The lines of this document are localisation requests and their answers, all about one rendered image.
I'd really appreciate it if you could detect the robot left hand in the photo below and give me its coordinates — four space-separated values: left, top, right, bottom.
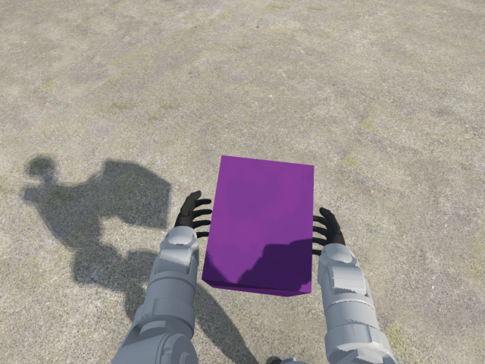
174 190 212 239

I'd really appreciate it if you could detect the robot left upper arm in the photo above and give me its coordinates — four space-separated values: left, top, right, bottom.
111 332 199 364

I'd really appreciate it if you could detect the robot right hand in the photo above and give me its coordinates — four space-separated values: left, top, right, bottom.
312 207 346 256

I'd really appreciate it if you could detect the right robot forearm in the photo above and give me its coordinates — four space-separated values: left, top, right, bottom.
318 243 398 364

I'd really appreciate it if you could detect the left robot forearm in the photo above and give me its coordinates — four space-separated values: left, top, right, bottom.
118 226 199 350

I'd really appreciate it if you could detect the carton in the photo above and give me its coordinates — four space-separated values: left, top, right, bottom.
202 155 314 297

